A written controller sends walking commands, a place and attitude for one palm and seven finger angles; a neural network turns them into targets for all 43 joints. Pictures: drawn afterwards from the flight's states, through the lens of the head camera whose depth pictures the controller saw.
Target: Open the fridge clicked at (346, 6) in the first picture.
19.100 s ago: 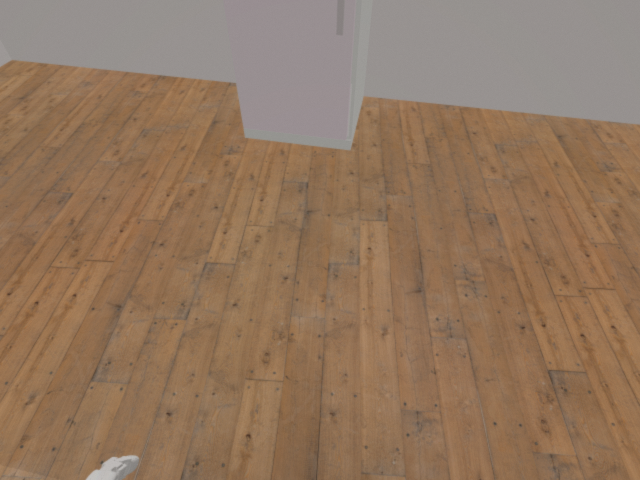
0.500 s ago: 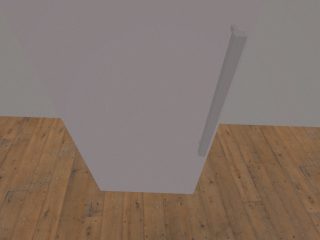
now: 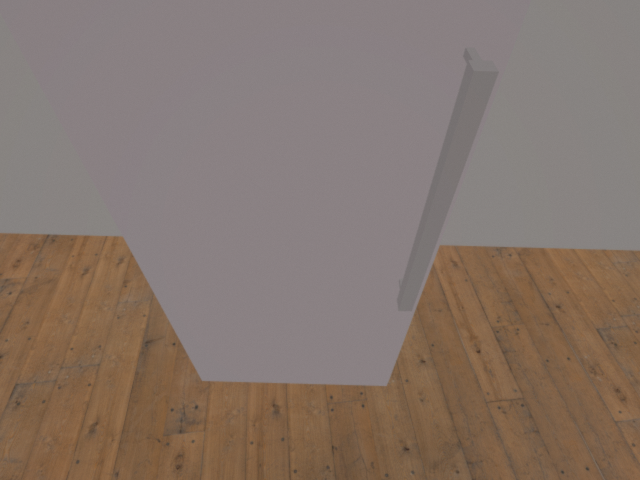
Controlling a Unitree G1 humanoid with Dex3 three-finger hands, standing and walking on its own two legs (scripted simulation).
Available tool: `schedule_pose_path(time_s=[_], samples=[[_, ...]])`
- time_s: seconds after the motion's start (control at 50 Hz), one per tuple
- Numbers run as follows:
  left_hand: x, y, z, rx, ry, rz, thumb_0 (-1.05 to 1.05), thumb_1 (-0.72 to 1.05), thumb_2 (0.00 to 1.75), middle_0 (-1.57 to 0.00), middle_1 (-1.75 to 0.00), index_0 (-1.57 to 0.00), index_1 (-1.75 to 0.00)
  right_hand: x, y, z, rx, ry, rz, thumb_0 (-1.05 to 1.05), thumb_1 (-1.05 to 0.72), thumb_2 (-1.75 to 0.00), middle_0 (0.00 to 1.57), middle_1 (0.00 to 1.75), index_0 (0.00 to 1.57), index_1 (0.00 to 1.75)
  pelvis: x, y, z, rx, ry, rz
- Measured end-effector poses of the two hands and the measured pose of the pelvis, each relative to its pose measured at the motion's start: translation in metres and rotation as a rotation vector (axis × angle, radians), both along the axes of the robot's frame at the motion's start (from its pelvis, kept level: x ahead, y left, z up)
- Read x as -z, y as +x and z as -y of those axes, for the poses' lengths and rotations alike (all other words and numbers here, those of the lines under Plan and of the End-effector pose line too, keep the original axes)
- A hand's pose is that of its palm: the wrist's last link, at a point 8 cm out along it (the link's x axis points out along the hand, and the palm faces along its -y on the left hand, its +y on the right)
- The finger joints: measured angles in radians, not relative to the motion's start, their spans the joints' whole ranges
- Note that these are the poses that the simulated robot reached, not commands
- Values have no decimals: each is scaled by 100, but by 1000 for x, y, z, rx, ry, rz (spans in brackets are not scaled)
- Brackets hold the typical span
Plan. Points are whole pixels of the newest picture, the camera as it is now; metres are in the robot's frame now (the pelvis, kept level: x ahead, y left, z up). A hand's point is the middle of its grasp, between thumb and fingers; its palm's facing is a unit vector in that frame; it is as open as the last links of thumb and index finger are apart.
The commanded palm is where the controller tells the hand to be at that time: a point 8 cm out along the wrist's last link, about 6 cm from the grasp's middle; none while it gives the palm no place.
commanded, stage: raise the hand to about handle height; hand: right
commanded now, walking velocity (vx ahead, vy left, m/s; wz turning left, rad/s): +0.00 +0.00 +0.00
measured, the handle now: (429, 211) +0.48 -0.13 +0.08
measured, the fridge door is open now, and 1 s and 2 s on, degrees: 0 0 0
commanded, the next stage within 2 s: none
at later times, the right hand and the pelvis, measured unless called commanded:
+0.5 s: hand out of the picture +0.14 -0.18 -0.07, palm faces +0.05 +1.00 +0.03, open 8.6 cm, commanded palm +0.13 -0.25 -0.04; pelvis -0.03 +0.02 -0.08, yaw -2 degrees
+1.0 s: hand (538, 451) +0.18 -0.24 -0.02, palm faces +0.01 +1.00 -0.04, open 11.7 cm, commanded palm +0.16 -0.29 -0.01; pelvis -0.03 -0.01 -0.07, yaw -2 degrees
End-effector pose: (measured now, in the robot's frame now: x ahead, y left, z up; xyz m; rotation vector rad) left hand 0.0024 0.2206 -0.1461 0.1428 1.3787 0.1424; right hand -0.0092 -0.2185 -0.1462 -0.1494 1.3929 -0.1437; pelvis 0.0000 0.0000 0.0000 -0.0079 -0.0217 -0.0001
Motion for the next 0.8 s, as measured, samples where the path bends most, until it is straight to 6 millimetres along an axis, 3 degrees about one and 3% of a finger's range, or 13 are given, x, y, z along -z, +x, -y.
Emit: schedule_pose_path(time_s=[0.08, 0.1, 0.16, 0.22, 0.26, 0.3, 0.36, 0.46, 0.54, 0.6, 0.7, 0.8], samples=[[0, 3, -3, 3, 4, 7, 1, 92, 90, -20, -30, -20, -30, 0, -1, -1, -3, -7, 2, 0, -91, -90, 20, 30, 20, 30, 1, -1, -1, 2, 6, -3], [-1, 7, -5, -1, 11, 40, 1, 92, 90, -20, -30, -20, -30, -5, 8, 0, 48, 0, 55, 1, -91, -90, 20, 30, 20, 30, 2, -2, -1, 7, 9, -3], [-12, 33, -13, 21, 53, 253, 1, 92, 90, -20, -30, -20, -30, -54, 69, 20, 112, -74, 463, 3, -93, -89, 21, 31, 21, 31, 5, -5, -2, 20, -1, -1], [-21, 69, -23, 53, 75, 462, 1, 92, 90, -20, -30, -20, -30, -109, 131, 26, 87, -86, 871, 3, -90, -88, 21, 33, 21, 33, 12, -12, -2, 53, 4, -27], [-28, 95, -30, 77, 90, 582, 1, 91, 90, -20, -30, -20, -30, -133, 162, 24, 41, -48, 1104, 2, -87, -87, 20, 35, 21, 35, 21, -18, -3, 53, 5, -73], [-35, 119, -37, 99, 104, 687, 1, 91, 90, -20, -30, -20, -30, -143, 179, 17, -24, 25, 1289, 2, -83, -86, 20, 37, 21, 37, 33, -23, -6, 40, 2, -123], [-45, 151, -46, 134, 122, 816, 1, 91, 90, -20, -30, -20, -30, -131, 179, 5, -159, 135, 1411, 1, -76, -83, 21, 40, 21, 41, 53, -29, -11, 29, 1, -169], [-53, 187, -47, 185, 155, 925, 1, 91, 90, -20, -30, -20, -30, -84, 141, 11, -121, 196, 1293, 1, -64, -78, 22, 47, 23, 48, 77, -32, -15, 31, 10, -200], [-43, 196, -34, 237, 150, 914, 1, 91, 90, -20, -30, -20, -30, -86, 116, 27, -53, 93, 1295, 1, -54, -75, 23, 53, 23, 54, 86, -32, -17, 50, 37, -210], [-25, 191, -19, 265, 118, 865, 1, 91, 90, -20, -30, -20, -30, -101, 118, 34, -90, 48, 1372, 2, -47, -72, 23, 58, 24, 58, 90, -34, -17, 64, 59, -221], [3, 164, 1, 232, 47, 757, 1, 91, 90, -20, -30, -20, -30, -111, 146, 38, -186, 112, 1368, 1, -35, -67, 24, 65, 24, 66, 89, -39, -14, 65, 72, -231], [9, 130, 7, 145, 24, 680, 1, 91, 90, -20, -30, -21, -31, -118, 164, 48, -174, 146, 1286, 1, -24, -62, 25, 73, 25, 73, 77, -37, -7, 49, 62, -227]])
